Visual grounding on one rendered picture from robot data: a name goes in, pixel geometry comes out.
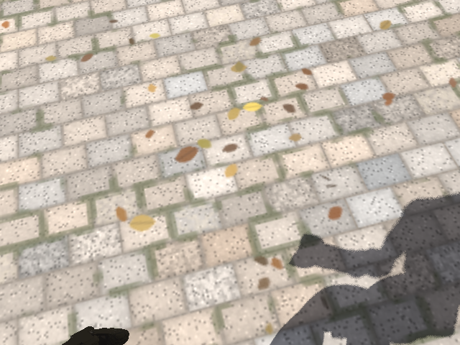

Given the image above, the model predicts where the left robot hand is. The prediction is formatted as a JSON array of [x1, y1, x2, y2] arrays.
[[62, 326, 129, 345]]

